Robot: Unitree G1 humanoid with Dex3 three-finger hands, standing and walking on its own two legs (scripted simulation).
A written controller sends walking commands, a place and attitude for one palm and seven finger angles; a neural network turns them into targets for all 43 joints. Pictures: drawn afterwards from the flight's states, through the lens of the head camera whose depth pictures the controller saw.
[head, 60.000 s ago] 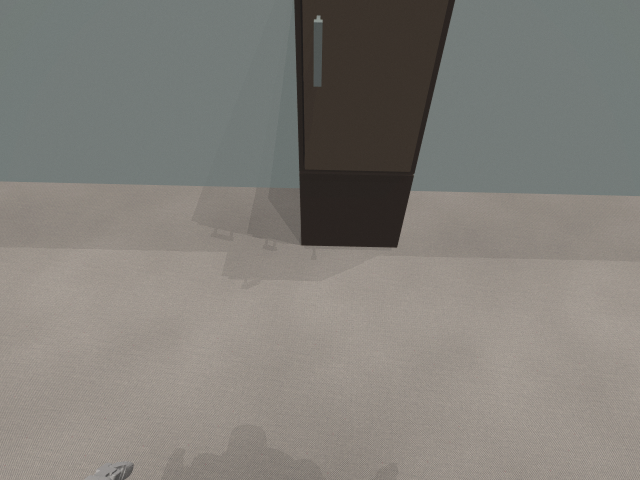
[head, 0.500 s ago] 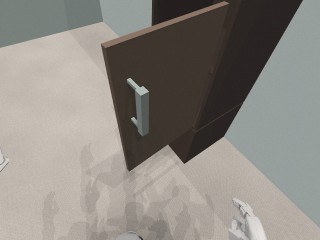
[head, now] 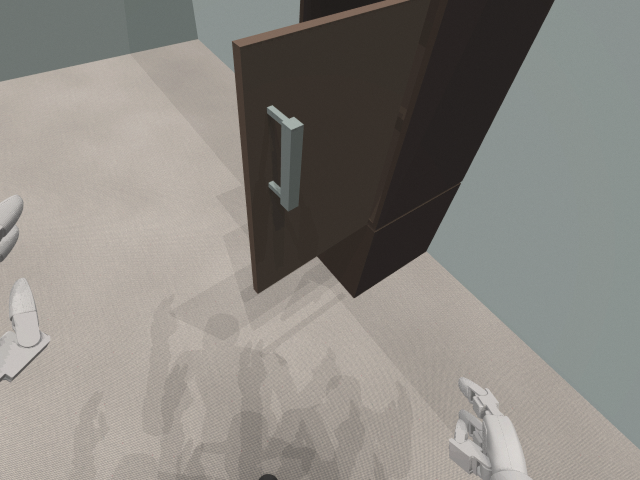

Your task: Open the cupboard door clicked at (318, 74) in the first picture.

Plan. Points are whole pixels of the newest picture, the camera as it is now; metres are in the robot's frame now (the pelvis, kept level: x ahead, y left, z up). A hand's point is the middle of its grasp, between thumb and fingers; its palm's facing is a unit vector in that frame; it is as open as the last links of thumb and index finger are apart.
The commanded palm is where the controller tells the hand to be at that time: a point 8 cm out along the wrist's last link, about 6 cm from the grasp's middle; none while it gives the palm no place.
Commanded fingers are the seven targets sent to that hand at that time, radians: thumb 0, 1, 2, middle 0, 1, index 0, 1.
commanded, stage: stop stepping back and stand still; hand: left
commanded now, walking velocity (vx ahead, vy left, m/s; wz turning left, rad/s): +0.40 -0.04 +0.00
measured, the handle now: (282, 160) +0.56 +0.11 +0.06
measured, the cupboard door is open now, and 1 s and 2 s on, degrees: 94 94 94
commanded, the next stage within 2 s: let the arm hang, fingers relaxed in 0.76 s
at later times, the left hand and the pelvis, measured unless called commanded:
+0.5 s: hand out of the picture +0.10 +0.25 +0.16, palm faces +0.48 -0.74 -0.47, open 7.5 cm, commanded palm +0.03 +0.28 +0.17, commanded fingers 0.00 0.90 0.90 -0.20 -0.30 -0.20 -0.30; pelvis -0.09 -0.03 -0.02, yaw +2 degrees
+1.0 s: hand out of the picture +0.08 +0.23 -0.03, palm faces +0.24 -0.87 -0.42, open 7.4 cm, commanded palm none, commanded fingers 0.00 0.90 0.90 -0.20 -0.30 -0.20 -0.30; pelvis -0.10 -0.02 -0.02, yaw +6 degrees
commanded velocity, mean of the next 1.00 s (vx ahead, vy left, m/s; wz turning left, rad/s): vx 0.15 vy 0.04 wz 0.00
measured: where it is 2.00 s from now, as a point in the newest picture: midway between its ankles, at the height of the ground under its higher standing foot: outside the picture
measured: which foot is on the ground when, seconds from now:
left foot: down 0.00-0.10, up 0.12-0.36, down 0.38-0.56, up 0.58-0.84, down 0.86-1.00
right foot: up 0.00-0.10, down 0.12-1.00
